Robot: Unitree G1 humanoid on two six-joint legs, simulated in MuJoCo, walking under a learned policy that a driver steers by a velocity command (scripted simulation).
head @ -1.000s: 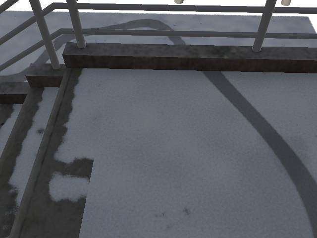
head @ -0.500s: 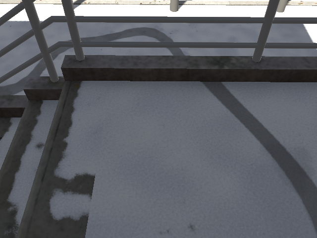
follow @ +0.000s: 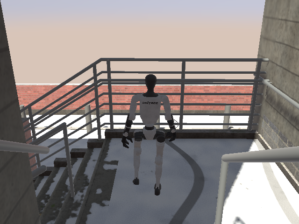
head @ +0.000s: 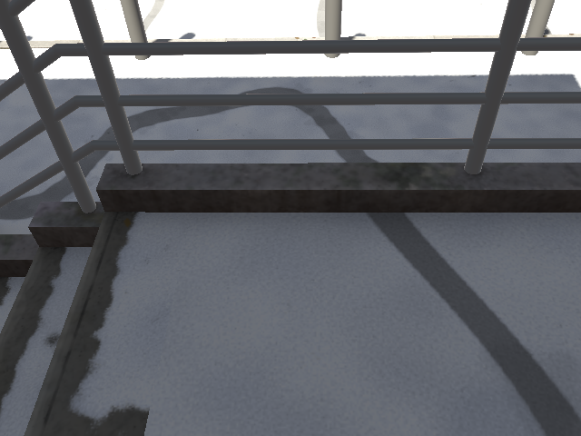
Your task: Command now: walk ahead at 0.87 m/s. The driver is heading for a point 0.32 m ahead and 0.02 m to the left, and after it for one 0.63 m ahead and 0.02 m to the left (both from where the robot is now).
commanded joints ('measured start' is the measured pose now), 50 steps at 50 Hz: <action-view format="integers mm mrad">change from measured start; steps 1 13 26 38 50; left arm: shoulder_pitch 19 85 -52 -322 -311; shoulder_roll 104 243 71 228 142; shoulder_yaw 9 33 13 26 17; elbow -40 -20 -123 -180 -86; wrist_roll -9 -42 -33 -9 -31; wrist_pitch -31 9 42 69 57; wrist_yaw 8 47 56 80 39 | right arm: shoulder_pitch -93 -117 -97 61 -47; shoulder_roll -31 -151 -91 -60 -97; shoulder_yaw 5 -18 28 45 29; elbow -101 -183 -23 14 44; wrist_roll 1 111 13 27 44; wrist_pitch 17 -50 -55 -3 56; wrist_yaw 16 -12 -35 -60 -76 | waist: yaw -18 -153 49 -100 -36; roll -100 -193 18 -159 -72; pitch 149 -50 -51 -41 -51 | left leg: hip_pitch -297 214 237 218 367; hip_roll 58 -138 99 -56 -53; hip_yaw -8 56 -53 -42 -3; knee -38 -698 -937 -828 -724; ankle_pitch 102 281 833 -47 137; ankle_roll -35 61 187 -12 -33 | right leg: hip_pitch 64 399 -241 68 -22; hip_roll -241 -249 -138 -218 -117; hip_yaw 319 69 154 250 168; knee -348 69 584 48 102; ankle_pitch -178 1221 23 480 455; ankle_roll -122 -36 75 -25 -24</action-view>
